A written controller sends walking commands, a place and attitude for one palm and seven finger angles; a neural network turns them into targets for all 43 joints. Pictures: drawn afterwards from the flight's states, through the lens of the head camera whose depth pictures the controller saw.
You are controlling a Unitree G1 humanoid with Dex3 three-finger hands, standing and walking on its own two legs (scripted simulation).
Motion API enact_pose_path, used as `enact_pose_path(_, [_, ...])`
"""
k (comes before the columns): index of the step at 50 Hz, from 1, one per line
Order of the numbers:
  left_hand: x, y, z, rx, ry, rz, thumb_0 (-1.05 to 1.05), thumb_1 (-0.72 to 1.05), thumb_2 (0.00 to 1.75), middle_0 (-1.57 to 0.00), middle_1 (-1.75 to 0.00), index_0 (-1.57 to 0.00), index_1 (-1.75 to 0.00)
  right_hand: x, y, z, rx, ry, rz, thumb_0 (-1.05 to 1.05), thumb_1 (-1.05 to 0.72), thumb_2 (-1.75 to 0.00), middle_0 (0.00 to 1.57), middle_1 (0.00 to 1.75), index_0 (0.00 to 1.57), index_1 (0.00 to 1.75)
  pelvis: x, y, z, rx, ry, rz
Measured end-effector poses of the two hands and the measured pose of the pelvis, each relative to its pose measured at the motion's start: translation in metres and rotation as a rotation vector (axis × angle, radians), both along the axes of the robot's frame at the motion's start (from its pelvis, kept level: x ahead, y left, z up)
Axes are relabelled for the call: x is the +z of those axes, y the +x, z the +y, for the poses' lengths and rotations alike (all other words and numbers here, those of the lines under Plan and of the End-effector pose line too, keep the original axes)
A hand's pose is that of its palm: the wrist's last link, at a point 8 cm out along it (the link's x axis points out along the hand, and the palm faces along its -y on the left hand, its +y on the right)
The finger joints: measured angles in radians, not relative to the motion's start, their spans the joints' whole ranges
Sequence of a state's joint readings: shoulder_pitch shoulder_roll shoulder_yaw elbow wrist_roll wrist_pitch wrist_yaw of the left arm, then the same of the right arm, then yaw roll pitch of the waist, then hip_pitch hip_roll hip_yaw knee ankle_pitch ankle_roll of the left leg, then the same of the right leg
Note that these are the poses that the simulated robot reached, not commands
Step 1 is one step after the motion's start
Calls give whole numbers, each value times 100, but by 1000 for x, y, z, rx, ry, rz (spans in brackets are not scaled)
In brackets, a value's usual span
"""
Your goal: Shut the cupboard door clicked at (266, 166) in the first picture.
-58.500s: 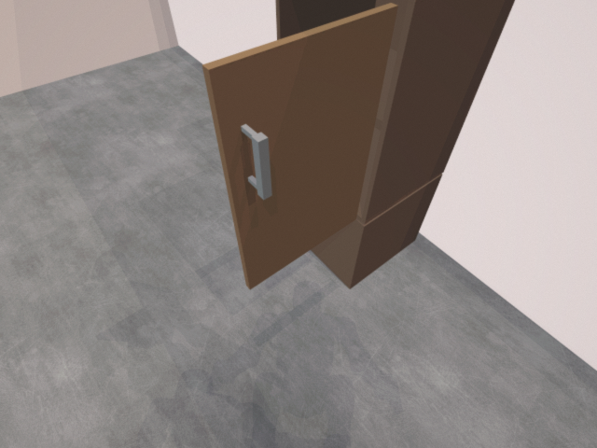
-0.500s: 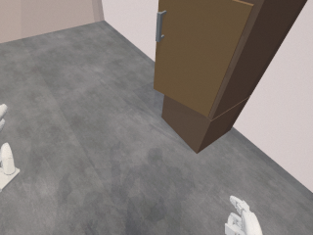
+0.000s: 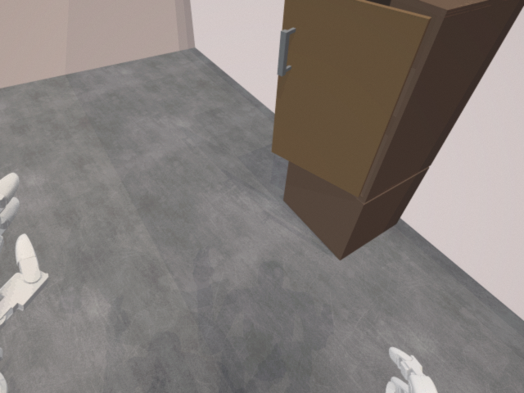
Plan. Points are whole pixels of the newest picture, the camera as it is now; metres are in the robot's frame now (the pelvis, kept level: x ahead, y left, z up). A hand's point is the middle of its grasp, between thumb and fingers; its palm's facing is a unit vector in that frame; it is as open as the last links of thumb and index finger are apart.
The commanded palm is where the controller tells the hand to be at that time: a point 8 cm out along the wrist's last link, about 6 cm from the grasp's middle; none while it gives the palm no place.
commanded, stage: stop stepping back and stand still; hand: left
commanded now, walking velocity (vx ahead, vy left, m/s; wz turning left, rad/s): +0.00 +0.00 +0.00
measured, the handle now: (286, 51) +1.02 -0.02 +0.08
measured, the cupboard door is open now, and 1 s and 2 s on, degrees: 18 18 18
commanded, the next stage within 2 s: let the arm hang, fingers relaxed in 0.06 s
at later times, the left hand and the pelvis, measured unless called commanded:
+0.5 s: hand out of the picture +0.05 +0.17 -0.18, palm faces +0.02 -0.99 -0.16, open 7.0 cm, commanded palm none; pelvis +0.00 -0.01 -0.01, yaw +1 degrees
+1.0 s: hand out of the picture +0.00 +0.18 -0.17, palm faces +0.02 -0.97 -0.23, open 7.4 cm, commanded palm none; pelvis +0.00 -0.01 +0.00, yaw +0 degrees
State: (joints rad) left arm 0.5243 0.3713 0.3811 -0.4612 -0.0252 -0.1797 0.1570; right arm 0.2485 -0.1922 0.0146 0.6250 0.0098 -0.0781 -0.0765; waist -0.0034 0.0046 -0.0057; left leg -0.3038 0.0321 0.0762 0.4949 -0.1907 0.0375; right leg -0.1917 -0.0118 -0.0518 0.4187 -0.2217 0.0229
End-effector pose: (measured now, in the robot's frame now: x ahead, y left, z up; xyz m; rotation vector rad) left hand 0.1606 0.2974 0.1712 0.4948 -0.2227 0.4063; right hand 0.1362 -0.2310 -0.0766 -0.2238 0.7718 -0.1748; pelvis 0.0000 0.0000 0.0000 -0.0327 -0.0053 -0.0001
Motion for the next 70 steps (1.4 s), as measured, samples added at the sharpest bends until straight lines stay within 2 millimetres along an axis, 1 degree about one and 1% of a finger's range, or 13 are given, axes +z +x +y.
enact_pose_path(6, [9, 0, 3, 4, 46, -9, 2, 89, 90, -21, -30, -21, -31, 0, 5, 0, 2, 9, -9, 1, -90, -89, 20, 30, 20, 30, 1, 4, -1, 0, 1, 4])
enact_pose_path(9, [-1, 4, 5, 6, 44, 31, 2, 89, 90, -21, -30, -21, -31, -4, 11, 0, 29, 22, -14, 1, -90, -89, 20, 30, 20, 30, 0, 6, -1, 5, 0, 12])
enact_pose_path(12, [-73, 20, 11, 8, -64, 337, 1, 90, 90, -20, -30, -20, -31, -23, 16, -6, 94, 37, 41, 1, -90, -89, 20, 30, 20, 30, -5, 3, 4, 14, 0, 19])
enact_pose_path(15, [-165, 11, 0, 22, -202, 720, 1, 91, 90, -20, -30, -20, -30, -37, 12, -16, 82, 39, 91, 1, -90, -89, 20, 30, 20, 30, -8, 1, 7, 9, 9, 16])
enact_pose_path(17, [-216, -11, -18, 12, -282, 934, 1, 91, 90, -20, -30, -20, -30, -40, 3, -22, 60, 31, 128, 1, -90, -89, 20, 30, 20, 30, -9, -1, 6, 4, 18, 9])
enact_pose_path(20, [-275, -53, -52, -3, -410, 1172, 1, 91, 90, -20, -30, -20, -30, -41, -22, -31, 32, 4, 217, 1, -90, -89, 20, 30, 20, 30, -9, -2, 1, 5, 30, -2])
enact_pose_path(22, [-302, -83, -75, -6, -496, 1294, 2, 91, 90, -20, -30, -20, -30, -40, -43, -34, 16, -16, 297, 1, -90, -89, 20, 30, 20, 30, -8, -2, -2, 9, 31, -8])
enact_pose_path(24, [-316, -108, -81, 57, -563, 1350, 1, 96, 90, -21, -30, -20, -30, -40, -65, -37, 1, -32, 381, 1, -90, -89, 20, 29, 20, 30, -7, -3, -6, 17, 26, -9])
enact_pose_path(30, [-324, -168, -71, 159, -596, 1509, 0, 98, 90, -21, -30, -21, -30, -45, -116, -33, -44, -22, 563, 1, -90, -89, 20, 29, 20, 30, -2, -2, -10, 28, 12, -12])
enact_pose_path(37, [-307, -203, -56, 257, -563, 1603, 1, 94, 90, -20, -30, -20, -30, -63, -138, -15, -72, 58, 612, 1, -90, -89, 20, 29, 20, 30, 2, -1, -6, 16, 16, -22])
enact_pose_path(45, [-302, -190, -57, 259, -533, 1580, 1, 92, 90, -20, -30, -20, -30, -73, -138, 3, -78, 127, 600, 0, -90, -89, 20, 29, 20, 30, 3, 1, -6, -1, 28, -30])
enact_pose_path(55, [-314, -153, -91, 152, -582, 1522, 1, 91, 90, -20, -30, -20, -30, -69, -142, 4, -103, 127, 610, 0, -91, -89, 20, 29, 20, 30, 3, 5, -10, -4, 32, -28])
enact_pose_path(70, [-315, -165, -99, 185, -613, 1581, 1, 92, 90, -20, -30, -20, -30, -66, -147, 3, -118, 122, 661, 0, -90, -89, 20, 29, 20, 30, 4, 16, -14, 2, 29, -21])
